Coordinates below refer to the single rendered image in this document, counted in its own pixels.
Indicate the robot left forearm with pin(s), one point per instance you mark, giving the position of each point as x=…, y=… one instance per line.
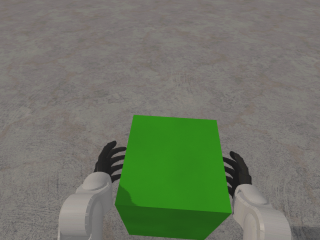
x=81, y=215

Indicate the left robot hand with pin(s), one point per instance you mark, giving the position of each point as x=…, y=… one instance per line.
x=105, y=162

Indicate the robot right forearm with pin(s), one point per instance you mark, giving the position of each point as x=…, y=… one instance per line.
x=257, y=216

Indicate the right robot hand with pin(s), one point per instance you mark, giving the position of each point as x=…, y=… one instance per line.
x=240, y=173

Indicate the carton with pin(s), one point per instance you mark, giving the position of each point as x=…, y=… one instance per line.
x=173, y=182

